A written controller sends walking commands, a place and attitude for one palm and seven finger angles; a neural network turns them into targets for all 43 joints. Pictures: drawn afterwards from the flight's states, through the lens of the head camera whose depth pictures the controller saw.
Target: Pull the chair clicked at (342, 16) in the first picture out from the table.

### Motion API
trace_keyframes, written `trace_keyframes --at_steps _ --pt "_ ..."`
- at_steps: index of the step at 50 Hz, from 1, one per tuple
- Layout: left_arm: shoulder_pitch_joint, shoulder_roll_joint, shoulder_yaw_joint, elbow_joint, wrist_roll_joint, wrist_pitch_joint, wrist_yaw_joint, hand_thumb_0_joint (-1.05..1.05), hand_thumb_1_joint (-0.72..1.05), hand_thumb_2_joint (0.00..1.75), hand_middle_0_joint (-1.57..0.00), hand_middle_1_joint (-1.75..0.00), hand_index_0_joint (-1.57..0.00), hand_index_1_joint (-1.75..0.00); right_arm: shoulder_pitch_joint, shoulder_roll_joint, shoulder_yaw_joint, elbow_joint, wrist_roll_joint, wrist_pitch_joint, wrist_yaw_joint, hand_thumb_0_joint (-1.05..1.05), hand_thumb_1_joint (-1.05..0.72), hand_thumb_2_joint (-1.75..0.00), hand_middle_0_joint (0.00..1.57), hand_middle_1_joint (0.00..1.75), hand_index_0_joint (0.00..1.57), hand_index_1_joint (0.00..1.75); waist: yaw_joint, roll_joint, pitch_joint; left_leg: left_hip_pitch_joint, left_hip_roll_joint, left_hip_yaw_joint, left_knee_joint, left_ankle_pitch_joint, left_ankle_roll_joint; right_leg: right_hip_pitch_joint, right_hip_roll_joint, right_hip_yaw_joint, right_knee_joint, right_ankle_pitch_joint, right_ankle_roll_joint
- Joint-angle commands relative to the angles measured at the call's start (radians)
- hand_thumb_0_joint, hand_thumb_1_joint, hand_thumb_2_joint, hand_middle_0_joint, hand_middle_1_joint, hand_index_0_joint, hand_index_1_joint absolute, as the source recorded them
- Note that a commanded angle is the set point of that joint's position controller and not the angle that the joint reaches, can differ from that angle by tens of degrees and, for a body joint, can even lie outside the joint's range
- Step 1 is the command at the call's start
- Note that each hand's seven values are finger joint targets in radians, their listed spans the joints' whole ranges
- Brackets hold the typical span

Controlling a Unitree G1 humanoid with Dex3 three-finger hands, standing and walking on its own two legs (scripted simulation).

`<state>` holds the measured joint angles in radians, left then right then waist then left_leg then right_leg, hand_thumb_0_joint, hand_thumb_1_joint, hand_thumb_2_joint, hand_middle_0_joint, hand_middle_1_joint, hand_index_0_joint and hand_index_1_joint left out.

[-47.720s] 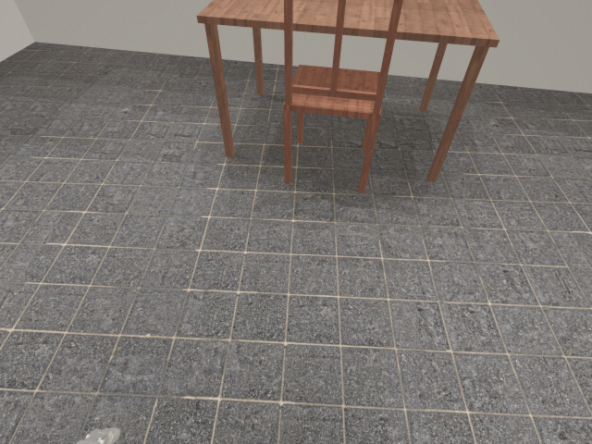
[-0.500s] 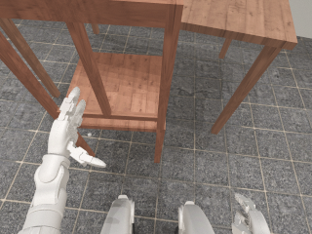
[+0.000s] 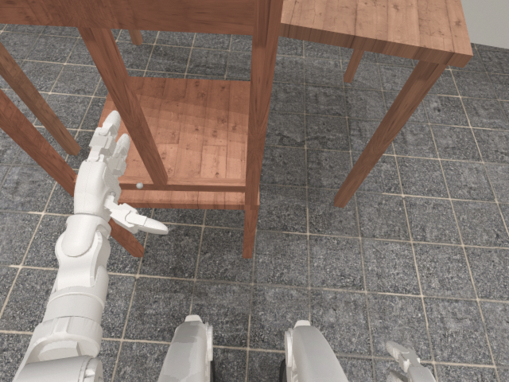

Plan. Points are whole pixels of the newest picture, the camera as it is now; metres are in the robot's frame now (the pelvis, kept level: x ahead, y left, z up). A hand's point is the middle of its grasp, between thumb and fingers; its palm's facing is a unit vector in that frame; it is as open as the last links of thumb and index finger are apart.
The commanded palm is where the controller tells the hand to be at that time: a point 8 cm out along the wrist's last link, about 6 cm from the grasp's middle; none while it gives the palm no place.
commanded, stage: push the fingers through the gap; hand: left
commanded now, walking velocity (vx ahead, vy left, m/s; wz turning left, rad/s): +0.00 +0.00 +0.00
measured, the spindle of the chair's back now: (137, 125) +0.49 +0.18 +0.06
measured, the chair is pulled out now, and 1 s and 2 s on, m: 0.16 0.16 0.16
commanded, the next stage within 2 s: hook a spindle and tug to test in 0.90 s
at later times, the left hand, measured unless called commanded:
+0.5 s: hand (147, 157) +0.45 +0.17 +0.03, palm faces -0.02 -1.00 -0.05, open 16.9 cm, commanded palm +0.43 +0.22 +0.03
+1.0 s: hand (151, 155) +0.46 +0.17 +0.03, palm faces -0.03 -1.00 -0.05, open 16.9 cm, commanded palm +0.44 +0.22 +0.03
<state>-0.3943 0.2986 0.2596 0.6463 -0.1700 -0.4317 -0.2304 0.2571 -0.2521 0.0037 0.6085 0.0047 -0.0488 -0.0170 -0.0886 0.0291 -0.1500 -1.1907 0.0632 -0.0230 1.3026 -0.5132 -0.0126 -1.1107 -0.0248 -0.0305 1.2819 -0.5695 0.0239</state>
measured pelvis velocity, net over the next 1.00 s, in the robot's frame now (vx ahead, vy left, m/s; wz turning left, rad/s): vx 0.00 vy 0.00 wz -0.01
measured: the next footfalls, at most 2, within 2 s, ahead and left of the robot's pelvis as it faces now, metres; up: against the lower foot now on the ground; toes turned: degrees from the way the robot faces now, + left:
none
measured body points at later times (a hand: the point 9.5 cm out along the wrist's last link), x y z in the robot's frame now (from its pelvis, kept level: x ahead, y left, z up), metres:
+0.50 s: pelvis +0.00 +0.00 +0.00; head +0.14 +0.01 +0.42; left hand +0.45 +0.22 +0.03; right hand +0.08 -0.26 -0.12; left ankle +0.05 +0.13 -0.61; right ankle +0.02 -0.14 -0.61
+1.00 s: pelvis +0.00 +0.00 +0.00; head +0.14 +0.01 +0.42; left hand +0.46 +0.22 +0.03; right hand +0.07 -0.26 -0.12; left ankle +0.05 +0.13 -0.61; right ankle +0.02 -0.14 -0.61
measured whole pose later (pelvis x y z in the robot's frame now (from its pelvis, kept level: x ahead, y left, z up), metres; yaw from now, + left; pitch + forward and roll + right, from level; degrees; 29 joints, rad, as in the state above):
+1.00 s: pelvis +0.00 +0.00 +0.00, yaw -1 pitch +25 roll -3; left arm -0.63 0.34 0.32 0.90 -0.11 -0.47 -0.20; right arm 0.27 -0.25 0.01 0.62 -0.02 0.03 0.01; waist -0.13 0.04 -0.15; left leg -1.24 0.07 -0.02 1.32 -0.51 -0.01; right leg -1.16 -0.02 -0.02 1.29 -0.56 0.03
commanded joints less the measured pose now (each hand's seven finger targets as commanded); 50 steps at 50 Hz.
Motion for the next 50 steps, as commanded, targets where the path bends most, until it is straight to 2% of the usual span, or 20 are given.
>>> trace_keyframes --at_steps 1,5,6,10,11,12,15,18,20,24,25,28,29,32,35,38,42,45,47,50 --pt "-0.376 0.168 0.033 -0.170 -0.006 -0.071 0.001 0.00 -0.50 0.30 -0.06 -0.08 -0.06 -0.08 0.069 -0.159 -0.062 -0.089 0.001 -0.031 -0.010 0.00 -0.90 -0.90 0.20 0.30 0.20 0.30 -0.022 0.064 -0.422 0.392 -0.045 -0.013 -0.155 0.238 0.027 0.108 0.038 -0.018 -0.190 0.226 -0.049" --pt "-0.402 0.193 0.054 -0.146 0.007 -0.079 0.013 0.00 -0.50 0.30 -0.06 -0.08 -0.06 -0.08 0.083 -0.162 -0.065 -0.084 -0.005 -0.024 -0.006 0.00 -0.90 -0.90 0.20 0.30 0.20 0.30 -0.017 0.085 -0.460 0.421 -0.042 -0.017 -0.151 0.280 0.023 0.102 0.038 -0.020 -0.179 0.250 -0.051" --pt "-0.409 0.179 0.048 -0.116 0.007 -0.075 0.014 0.00 -0.50 0.30 -0.06 -0.08 -0.06 -0.08 0.087 -0.161 -0.065 -0.080 -0.006 -0.020 -0.004 0.00 -0.90 -0.90 0.20 0.30 0.20 0.30 -0.026 0.055 -0.453 0.407 -0.043 -0.016 -0.148 0.273 0.026 0.106 0.039 -0.021 -0.182 0.249 -0.048" --pt "-0.417 0.215 0.079 -0.084 0.018 -0.081 0.019 0.00 -0.50 0.30 -0.06 -0.08 -0.06 -0.08 0.097 -0.163 -0.064 -0.086 -0.008 -0.009 0.001 0.00 -0.90 -0.90 0.20 0.30 0.20 0.30 -0.012 0.068 -0.473 0.400 -0.044 -0.011 -0.146 0.301 0.025 0.125 0.039 -0.017 -0.172 0.278 -0.051" --pt "-0.428 0.194 0.066 -0.078 0.014 -0.079 0.019 0.00 -0.50 0.30 -0.06 -0.08 -0.06 -0.08 0.097 -0.160 -0.064 -0.086 -0.009 -0.005 0.004 0.00 -0.90 -0.90 0.20 0.30 0.20 0.30 -0.021 0.059 -0.471 0.394 -0.045 -0.007 -0.143 0.300 0.027 0.128 0.040 -0.015 -0.177 0.286 -0.048" --pt "-0.433 0.229 0.093 -0.078 0.017 -0.081 0.022 0.00 -0.50 0.30 -0.06 -0.08 -0.06 -0.08 0.102 -0.164 -0.066 -0.082 -0.010 -0.001 0.004 0.00 -0.90 -0.90 0.20 0.30 0.20 0.30 -0.017 0.054 -0.475 0.389 -0.041 -0.007 -0.139 0.306 0.026 0.136 0.040 -0.013 -0.174 0.294 -0.048" --pt "-0.442 0.207 0.079 -0.055 0.019 -0.084 0.021 0.00 -0.50 0.30 -0.06 -0.08 -0.06 -0.08 0.108 -0.161 -0.064 -0.086 -0.010 0.005 0.008 0.00 -0.90 -0.90 0.20 0.30 0.20 0.30 -0.022 0.050 -0.473 0.386 -0.044 -0.006 -0.139 0.305 0.028 0.133 0.043 -0.014 -0.175 0.295 -0.047" --pt "-0.498 0.236 0.099 -0.016 0.025 -0.087 0.021 0.00 -0.50 0.30 -0.06 -0.08 -0.06 -0.08 0.114 -0.162 -0.064 -0.075 -0.012 0.015 0.006 0.00 -0.90 -0.90 0.20 0.30 0.20 0.30 -0.035 0.022 -0.453 0.334 -0.046 0.002 -0.128 0.265 0.033 0.142 0.043 -0.004 -0.179 0.280 -0.042" --pt "-0.561 0.257 0.106 -0.016 0.031 -0.101 0.019 0.00 -0.50 0.30 -0.06 -0.08 -0.06 -0.08 0.118 -0.164 -0.062 -0.069 -0.015 0.015 0.004 0.00 -0.90 -0.90 0.20 0.30 0.20 0.30 -0.039 0.064 -0.462 0.351 -0.044 -0.003 -0.125 0.267 0.032 0.119 0.043 -0.005 -0.172 0.268 -0.045" --pt "-0.610 0.257 0.100 -0.002 0.031 -0.112 0.007 0.00 -0.50 0.30 -0.06 -0.08 -0.06 -0.08 0.129 -0.165 -0.062 -0.061 -0.018 0.018 0.003 0.00 -0.90 -0.90 0.20 0.30 0.20 0.30 -0.050 0.066 -0.503 0.373 -0.044 -0.006 -0.113 0.301 0.035 0.119 0.045 -0.004 -0.164 0.296 -0.045" --pt "-0.588 0.273 0.119 0.014 0.033 -0.109 0.005 0.00 -0.50 0.30 -0.06 -0.08 -0.06 -0.08 0.133 -0.167 -0.063 -0.060 -0.020 0.020 0.004 0.00 -0.90 -0.90 0.20 0.30 0.20 0.30 -0.040 0.069 -0.515 0.380 -0.043 -0.006 -0.114 0.315 0.033 0.130 0.045 -0.006 -0.165 0.308 -0.046" --pt "-0.537 0.249 0.105 0.037 0.031 -0.095 -0.004 0.00 -0.50 0.30 -0.06 -0.08 -0.06 -0.08 0.132 -0.165 -0.064 -0.069 -0.017 0.031 0.010 0.00 -0.90 -0.90 0.20 0.30 0.20 0.30 -0.032 0.054 -0.501 0.373 -0.044 -0.005 -0.122 0.311 0.031 0.134 0.046 -0.010 -0.169 0.304 -0.046" --pt "-0.539 0.231 0.090 0.035 0.028 -0.092 -0.006 0.00 -0.50 0.30 -0.06 -0.08 -0.06 -0.08 0.131 -0.166 -0.063 -0.071 -0.015 0.032 0.012 0.00 -0.90 -0.90 0.20 0.30 0.20 0.30 -0.037 0.081 -0.500 0.390 -0.044 -0.008 -0.125 0.324 0.033 0.116 0.047 -0.013 -0.168 0.307 -0.049" --pt "-0.555 0.258 0.110 0.061 0.031 -0.082 0.000 0.00 -0.50 0.30 -0.06 -0.08 -0.06 -0.08 0.133 -0.169 -0.062 -0.069 -0.014 0.044 0.013 0.00 -0.90 -0.90 0.20 0.30 0.20 0.30 -0.043 0.032 -0.456 0.335 -0.043 -0.005 -0.126 0.270 0.035 0.121 0.048 -0.011 -0.177 0.275 -0.044" --pt "-0.575 0.260 0.111 0.000 0.037 -0.105 0.013 0.00 -0.50 0.30 -0.06 -0.08 -0.06 -0.08 0.130 -0.167 -0.065 -0.077 -0.016 0.044 0.014 0.00 -0.90 -0.90 0.20 0.30 0.20 0.30 -0.032 0.089 -0.501 0.403 -0.043 -0.012 -0.132 0.296 0.030 0.100 0.047 -0.015 -0.171 0.271 -0.049" --pt "-0.604 0.267 0.111 -0.011 0.036 -0.116 0.021 0.00 -0.50 0.30 -0.06 -0.08 -0.06 -0.08 0.131 -0.167 -0.065 -0.065 -0.019 0.043 0.011 0.00 -0.90 -0.90 0.20 0.30 0.20 0.30 -0.048 0.061 -0.503 0.389 -0.041 -0.011 -0.124 0.292 0.033 0.111 0.047 -0.011 -0.174 0.279 -0.044" --pt "-0.572 0.250 0.102 0.016 0.044 -0.114 0.025 0.00 -0.50 0.30 -0.06 -0.08 -0.06 -0.08 0.131 -0.167 -0.065 -0.066 -0.020 0.045 0.014 0.00 -0.90 -0.90 0.20 0.30 0.20 0.30 -0.038 0.087 -0.495 0.401 -0.042 -0.012 -0.130 0.295 0.028 0.099 0.046 -0.015 -0.173 0.272 -0.048" --pt "-0.574 0.226 0.083 0.053 0.046 -0.106 0.026 0.00 -0.50 0.30 -0.06 -0.08 -0.06 -0.08 0.130 -0.167 -0.063 -0.066 -0.018 0.051 0.016 0.00 -0.90 -0.90 0.20 0.30 0.20 0.30 -0.049 0.073 -0.465 0.390 -0.042 -0.015 -0.134 0.279 0.028 0.079 0.047 -0.021 -0.175 0.255 -0.048" --pt "-0.600 0.258 0.105 0.038 0.046 -0.109 0.030 0.00 -0.50 0.30 -0.06 -0.08 -0.06 -0.08 0.133 -0.170 -0.064 -0.063 -0.020 0.053 0.013 0.00 -0.90 -0.90 0.20 0.30 0.20 0.30 -0.048 0.068 -0.478 0.387 -0.041 -0.014 -0.129 0.277 0.031 0.089 0.048 -0.016 -0.174 0.257 -0.047" --pt "-0.600 0.249 0.099 0.044 0.046 -0.115 0.028 0.00 -0.50 0.30 -0.06 -0.08 -0.06 -0.08 0.126 -0.168 -0.061 -0.068 -0.020 0.054 0.013 0.00 -0.90 -0.90 0.20 0.30 0.20 0.30 -0.050 0.075 -0.479 0.386 -0.044 -0.012 -0.130 0.278 0.031 0.089 0.047 -0.015 -0.174 0.261 -0.047"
